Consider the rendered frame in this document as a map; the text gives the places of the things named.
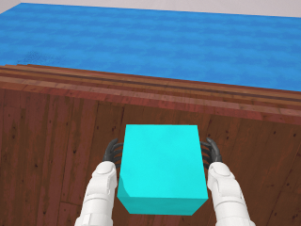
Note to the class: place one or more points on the robot right hand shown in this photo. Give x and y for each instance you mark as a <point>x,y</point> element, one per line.
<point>213,152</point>

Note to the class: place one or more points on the right robot forearm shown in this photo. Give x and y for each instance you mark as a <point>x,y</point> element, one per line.
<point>228,199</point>

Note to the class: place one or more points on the left robot forearm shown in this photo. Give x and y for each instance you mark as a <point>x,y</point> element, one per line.
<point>99,198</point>

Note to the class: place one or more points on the robot left hand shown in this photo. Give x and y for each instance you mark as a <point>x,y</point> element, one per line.
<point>110,152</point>

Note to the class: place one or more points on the carton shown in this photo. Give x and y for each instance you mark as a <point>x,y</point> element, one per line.
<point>161,171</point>

